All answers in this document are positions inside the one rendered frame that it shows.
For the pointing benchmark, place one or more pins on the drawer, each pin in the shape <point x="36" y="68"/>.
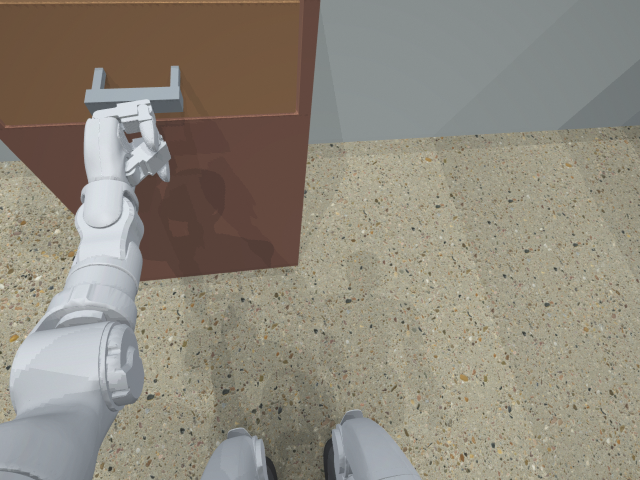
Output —
<point x="236" y="57"/>

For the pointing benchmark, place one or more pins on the handle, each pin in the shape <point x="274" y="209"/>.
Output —
<point x="162" y="99"/>

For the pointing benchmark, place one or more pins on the robot left hand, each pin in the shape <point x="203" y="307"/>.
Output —
<point x="107" y="150"/>

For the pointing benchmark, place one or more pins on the left robot upper arm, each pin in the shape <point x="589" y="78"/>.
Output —
<point x="69" y="385"/>

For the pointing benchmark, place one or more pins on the robot right thigh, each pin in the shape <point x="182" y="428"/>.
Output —
<point x="365" y="450"/>

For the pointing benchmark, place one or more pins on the robot left thigh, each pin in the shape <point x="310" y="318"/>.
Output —
<point x="237" y="458"/>

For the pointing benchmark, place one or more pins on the cabinet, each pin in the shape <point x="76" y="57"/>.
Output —
<point x="234" y="201"/>

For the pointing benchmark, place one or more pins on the robot thigh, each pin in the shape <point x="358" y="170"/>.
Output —
<point x="365" y="450"/>
<point x="237" y="458"/>

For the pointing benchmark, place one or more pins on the left robot forearm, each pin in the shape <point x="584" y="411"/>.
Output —
<point x="104" y="278"/>

